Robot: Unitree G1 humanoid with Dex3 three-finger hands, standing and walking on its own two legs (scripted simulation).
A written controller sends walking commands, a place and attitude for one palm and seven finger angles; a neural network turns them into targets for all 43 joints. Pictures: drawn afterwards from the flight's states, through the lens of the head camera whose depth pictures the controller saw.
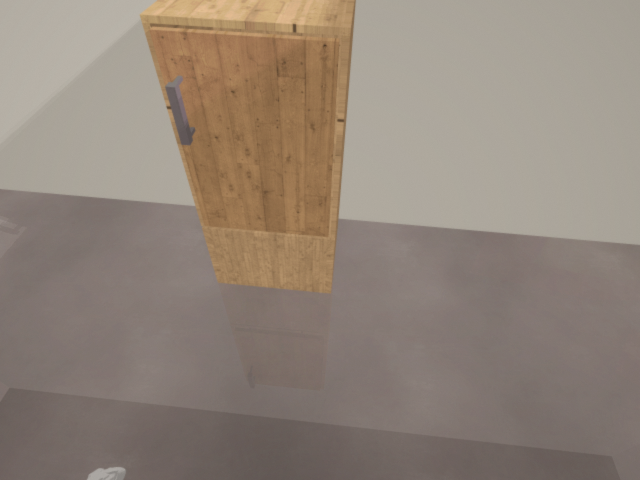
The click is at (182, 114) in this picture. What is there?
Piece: cupboard door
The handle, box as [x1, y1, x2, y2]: [165, 76, 195, 144]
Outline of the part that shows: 177,76 172,82 168,82 165,87 181,144 190,144 192,140 191,136 195,130 194,127 190,128 188,126 178,86 182,80 182,77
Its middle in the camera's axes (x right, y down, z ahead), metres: -0.33 -0.30 +0.92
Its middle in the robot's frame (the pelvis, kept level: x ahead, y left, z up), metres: +0.88 +0.38 +0.00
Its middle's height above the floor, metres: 0.77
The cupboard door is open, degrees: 0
